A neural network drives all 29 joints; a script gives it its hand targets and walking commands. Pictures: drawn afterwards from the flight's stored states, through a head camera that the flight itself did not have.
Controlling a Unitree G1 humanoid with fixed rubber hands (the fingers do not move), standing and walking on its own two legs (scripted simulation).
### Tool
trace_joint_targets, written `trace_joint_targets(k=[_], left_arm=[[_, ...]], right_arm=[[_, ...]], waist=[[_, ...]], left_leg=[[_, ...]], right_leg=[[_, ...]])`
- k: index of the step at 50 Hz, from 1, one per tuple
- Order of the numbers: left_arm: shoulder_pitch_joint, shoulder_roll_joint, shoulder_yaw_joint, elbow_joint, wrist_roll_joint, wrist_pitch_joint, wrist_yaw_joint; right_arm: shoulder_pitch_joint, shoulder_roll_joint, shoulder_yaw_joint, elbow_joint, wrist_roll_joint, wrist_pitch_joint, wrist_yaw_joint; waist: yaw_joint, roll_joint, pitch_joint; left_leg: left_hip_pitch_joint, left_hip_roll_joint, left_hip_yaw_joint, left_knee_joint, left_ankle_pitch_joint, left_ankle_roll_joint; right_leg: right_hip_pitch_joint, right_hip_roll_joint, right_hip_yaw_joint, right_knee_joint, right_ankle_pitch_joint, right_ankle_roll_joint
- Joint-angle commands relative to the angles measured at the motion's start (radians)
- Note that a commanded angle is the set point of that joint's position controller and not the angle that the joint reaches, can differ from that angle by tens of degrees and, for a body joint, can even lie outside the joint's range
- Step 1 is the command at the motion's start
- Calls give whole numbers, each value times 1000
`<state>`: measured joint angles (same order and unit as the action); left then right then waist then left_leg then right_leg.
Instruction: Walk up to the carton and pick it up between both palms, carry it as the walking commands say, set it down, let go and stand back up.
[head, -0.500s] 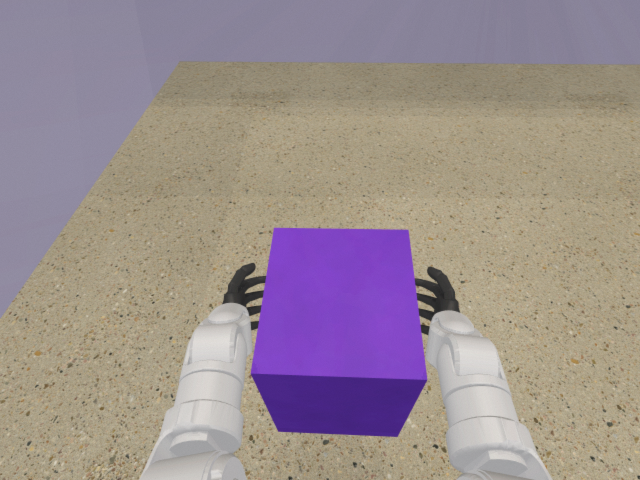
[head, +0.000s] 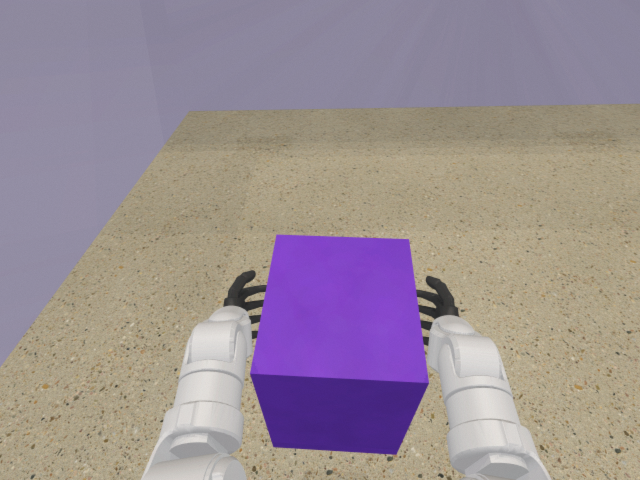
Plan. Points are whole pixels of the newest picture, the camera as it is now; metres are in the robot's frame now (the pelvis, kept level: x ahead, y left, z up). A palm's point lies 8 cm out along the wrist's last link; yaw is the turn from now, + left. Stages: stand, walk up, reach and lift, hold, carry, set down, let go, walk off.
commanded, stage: reach and lift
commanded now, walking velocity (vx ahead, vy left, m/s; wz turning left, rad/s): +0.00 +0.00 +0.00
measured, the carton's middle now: (338, 347) +0.34 +0.01 +0.00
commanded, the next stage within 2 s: hold in 1.06 s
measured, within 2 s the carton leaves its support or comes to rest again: neither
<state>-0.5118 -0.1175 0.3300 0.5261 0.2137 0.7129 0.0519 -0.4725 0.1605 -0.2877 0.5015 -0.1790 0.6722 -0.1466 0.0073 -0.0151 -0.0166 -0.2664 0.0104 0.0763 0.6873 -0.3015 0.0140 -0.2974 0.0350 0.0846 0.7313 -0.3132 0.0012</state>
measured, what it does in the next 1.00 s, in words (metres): stands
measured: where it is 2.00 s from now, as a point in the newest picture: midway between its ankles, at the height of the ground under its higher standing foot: outside the picture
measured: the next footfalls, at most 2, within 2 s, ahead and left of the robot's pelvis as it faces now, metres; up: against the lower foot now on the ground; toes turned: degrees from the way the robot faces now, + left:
none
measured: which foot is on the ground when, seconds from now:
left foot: down 0.00-1.00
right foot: down 0.00-1.00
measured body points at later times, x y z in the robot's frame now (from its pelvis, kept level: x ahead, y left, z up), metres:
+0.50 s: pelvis +0.01 +0.00 +0.01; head -0.04 -0.01 +0.45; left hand +0.34 +0.15 +0.06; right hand +0.34 -0.13 +0.07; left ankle +0.05 +0.12 -0.72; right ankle +0.06 -0.11 -0.72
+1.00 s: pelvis +0.00 -0.01 +0.01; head -0.07 -0.02 +0.45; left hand +0.31 +0.14 +0.06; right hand +0.32 -0.14 +0.06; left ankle +0.05 +0.12 -0.72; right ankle +0.06 -0.11 -0.72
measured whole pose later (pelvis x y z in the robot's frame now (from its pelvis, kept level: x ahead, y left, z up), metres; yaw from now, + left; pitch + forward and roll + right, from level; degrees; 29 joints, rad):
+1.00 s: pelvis +0.00 -0.01 +0.01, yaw +0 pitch -8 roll +2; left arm -0.39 -0.14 0.28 0.44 0.21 0.74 0.05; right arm -0.39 0.17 -0.25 0.43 -0.22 0.72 -0.11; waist 0.01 -0.01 -0.02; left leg -0.20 0.01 0.08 0.59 -0.26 0.00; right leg -0.24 0.03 0.09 0.66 -0.28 -0.01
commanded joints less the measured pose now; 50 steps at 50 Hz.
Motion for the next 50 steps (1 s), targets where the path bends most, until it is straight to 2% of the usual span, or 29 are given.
trace_joint_targets(k=[1, 2, 3, 6, 9, 10, 12, 14, 15, 16, 19, 21, 25, 27, 29, 30, 32, 34, 35, 37, 38, 40, 41, 44, 45, 46, 47, 48, 50], left_arm=[[-784, -1121, -558, 36, -263, -26, -246], [-725, -1147, -543, 95, -268, -22, -251], [-794, -1129, -558, 32, -278, -28, -253], [-781, -1096, -528, 28, -264, -47, -246], [-774, -1121, -574, -66, -288, -56, -250], [-783, -1115, -583, -77, -292, -61, -246], [-737, -1160, -641, -85, -304, -51, -246], [-729, -1148, -666, -116, -323, -55, -245], [-741, -1135, -677, -149, -334, -55, -240], [-675, -1112, -663, -173, -310, -57, -240], [-602, -1098, -587, -53, -251, -13, -236], [-597, -1093, -598, -96, -263, -15, -242], [-598, -1115, -651, -155, -273, -15, -244], [-582, -1117, -637, -127, -275, -15, -240], [-599, -1118, -710, -244, -307, -26, -245], [-554, -1135, -685, -154, -294, -9, -254], [-609, -1106, -715, -227, -308, -21, -249], [-539, -1086, -674, -202, -288, -15, -251], [-542, -1100, -698, -221, -285, -11, -254], [-636, -1089, -725, -298, -314, -27, -254], [-576, -1088, -704, -254, -314, -18, -262], [-575, -1108, -679, -151, -290, -15, -269], [-603, -1075, -682, -202, -295, -18, -265], [-615, -1060, -608, -97, -265, -14, -271], [-638, -1086, -641, -104, -279, -17, -274], [-582, -1093, -601, -55, -258, -7, -271], [-656, -1077, -621, -122, -277, -15, -270], [-681, -1064, -644, -152, -278, -27, -274], [-591, -1115, -645, -113, -265, -16, -282]], right_arm=[[-873, 1063, 506, -34, 255, -7, 308], [-867, 1040, 498, -49, 244, -9, 306], [-819, 1030, 472, -2, 230, -3, 306], [-838, 1104, 511, -20, 262, -5, 314], [-779, 1103, 532, -47, 263, -8, 312], [-827, 1128, 560, -83, 281, -16, 320], [-805, 1123, 589, -148, 295, -20, 315], [-797, 1093, 627, -190, 315, -18, 314], [-727, 1127, 617, -118, 296, -2, 311], [-713, 1123, 632, -182, 305, -9, 318], [-693, 1067, 531, -94, 249, 17, 318], [-611, 1094, 537, -62, 234, 28, 323], [-605, 1069, 555, -113, 242, 25, 333], [-609, 1117, 595, -107, 267, 24, 337], [-544, 1125, 629, -156, 289, 18, 342], [-617, 1085, 630, -224, 280, 17, 334], [-547, 1121, 625, -158, 281, 16, 331], [-520, 1106, 620, -154, 269, 31, 339], [-510, 1098, 611, -160, 260, 30, 340], [-556, 1129, 625, -171, 279, 19, 340], [-564, 1118, 639, -209, 279, 18, 334], [-637, 1087, 618, -200, 253, 12, 330], [-547, 1126, 592, -119, 241, 24, 332], [-691, 1113, 588, -128, 256, 16, 346], [-647, 1105, 571, -95, 235, 19, 342], [-672, 1096, 562, -103, 229, 24, 346], [-641, 1107, 535, -71, 215, 21, 346], [-630, 1132, 561, -79, 236, 15, 341], [-645, 1119, 582, -127, 245, 5, 344]], waist=[[11, 25, -214], [-10, 8, -200], [-39, 16, -207], [29, -18, -255], [3, 17, -300], [29, -24, -385], [32, 24, -430], [34, 14, -475], [28, -27, -493], [25, 16, -492], [19, 41, -289], [13, -1, -343], [1, 36, -344], [35, 2, -320], [14, 33, -432], [15, 5, -403], [18, 45, -399], [13, -14, -333], [4, 35, -371], [10, 25, -392], [16, -20, -395], [6, -11, -312], [-5, -1, -259], [33, -47, -207], [-6, -35, -207], [14, 4, -182], [-17, -30, -184], [12, -23, -240], [12, -4, -237]], left_leg=[[111, -54, -179, -183, -39, 19], [115, -50, -171, -183, -17, 13], [100, -36, -191, -194, -54, 12], [128, -51, -161, -164, 6, 26], [173, -48, -176, -166, 82, 20], [197, -45, -189, -156, 86, 25], [214, -54, -178, -162, 212, 11], [235, -48, -183, -159, 298, 7], [260, -37, -189, -161, 278, 12], [251, -56, -181, -158, 338, 2], [196, -44, -194, -196, 189, 6], [228, -53, -181, -212, 208, 12], [248, -50, -191, -221, 265, 2], [201, -58, -172, -215, 194, 7], [250, -63, -175, -204, 331, -4], [236, -61, -180, -209, 306, -2], [247, -64, -175, -195, 294, -5], [228, -65, -176, -219, 259, 5], [248, -73, -171, -218, 243, 0], [240, -77, -172, -201, 251, 0], [246, -68, -179, -190, 229, 12], [185, -67, -175, -220, 136, 11], [191, -68, -176, -218, 95, 12], [151, -71, -168, -204, -29, 31], [174, -68, -172, -201, -46, 21], [133, -57, -179, -227, -39, 27], [139, -65, -169, -215, -60, 23], [157, -80, -157, -196, 0, 22], [198, -73, -164, -192, 57, 18]], right_leg=[[64, -4, 57, -258, -86, -31], [73, 5, 45, -260, -62, -32], [76, 4, 42, -249, -66, -31], [80, -2, 57, -258, -70, -15], [99, -3, 57, -252, 28, -18], [92, 1, 58, -237, 24, -16], [149, 1, 58, -234, 198, -19], [161, 19, 37, -222, 290, -17], [153, 15, 41, -220, 266, -11], [189, 13, 45, -225, 361, -8], [107, 6, 50, -259, 176, -18], [140, 9, 41, -273, 199, -8], [148, 23, 25, -262, 266, -15], [160, 22, 27, -265, 208, -11], [227, 14, 43, -246, 421, -7], [220, 24, 35, -254, 359, -3], [181, 5, 67, -266, 340, -11], [183, 16, 44, -279, 310, -4], [183, 11, 47, -287, 278, -10], [170, 4, 68, -277, 304, -8], [179, 2, 72, -274, 268, -4], [152, 10, 53, -291, 144, -12], [114, 4, 63, -301, 73, -14], [65, 3, 72, -310, -111, -17], [37, 2, 69, -310, -145, -25], [64, 8, 52, -309, -94, -28], [59, 6, 54, -311, -141, -23], [92, -10, 78, -321, -87, -23], [53, -10, 71, -314, -17, -21]])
